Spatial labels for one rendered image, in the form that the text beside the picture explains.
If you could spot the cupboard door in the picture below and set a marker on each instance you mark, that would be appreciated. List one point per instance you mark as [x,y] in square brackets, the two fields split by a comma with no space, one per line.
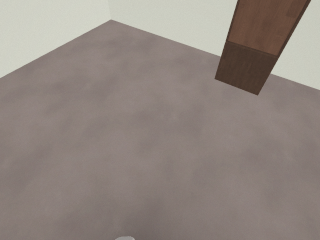
[264,24]

